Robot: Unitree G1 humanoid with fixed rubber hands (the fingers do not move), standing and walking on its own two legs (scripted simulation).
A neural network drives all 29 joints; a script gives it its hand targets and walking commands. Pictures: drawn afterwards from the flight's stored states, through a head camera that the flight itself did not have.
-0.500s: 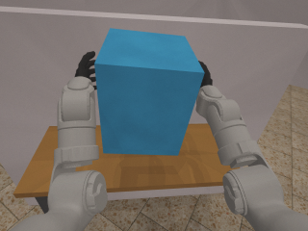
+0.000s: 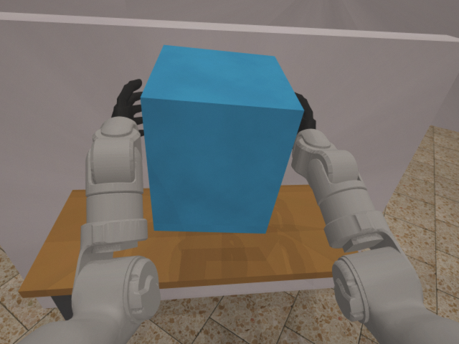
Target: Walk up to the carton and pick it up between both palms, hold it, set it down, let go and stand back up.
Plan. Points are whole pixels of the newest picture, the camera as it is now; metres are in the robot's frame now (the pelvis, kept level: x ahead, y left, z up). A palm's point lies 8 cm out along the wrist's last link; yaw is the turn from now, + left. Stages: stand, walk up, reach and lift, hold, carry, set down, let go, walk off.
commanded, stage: hold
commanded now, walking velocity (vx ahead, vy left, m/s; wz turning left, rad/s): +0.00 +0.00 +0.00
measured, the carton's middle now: (215, 141) +0.40 +0.01 +0.23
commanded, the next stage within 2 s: set down in 0.40 s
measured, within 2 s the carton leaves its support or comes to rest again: neither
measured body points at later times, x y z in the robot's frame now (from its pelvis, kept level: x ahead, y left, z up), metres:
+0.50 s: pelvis +0.00 +0.00 +0.00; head -0.08 +0.03 +0.44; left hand +0.38 +0.16 +0.28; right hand +0.38 -0.14 +0.27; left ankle +0.03 +0.12 -0.75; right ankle +0.01 -0.10 -0.75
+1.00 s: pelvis +0.01 +0.01 +0.00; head -0.02 +0.05 +0.45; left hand +0.41 +0.16 +0.23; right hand +0.40 -0.13 +0.19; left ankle +0.03 +0.12 -0.75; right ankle +0.01 -0.10 -0.75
